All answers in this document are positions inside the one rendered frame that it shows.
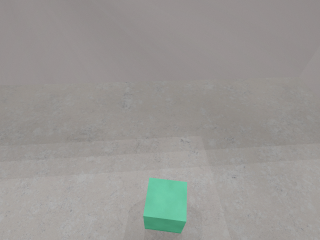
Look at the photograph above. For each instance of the carton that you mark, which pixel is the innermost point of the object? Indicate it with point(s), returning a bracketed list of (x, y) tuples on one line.
[(165, 205)]

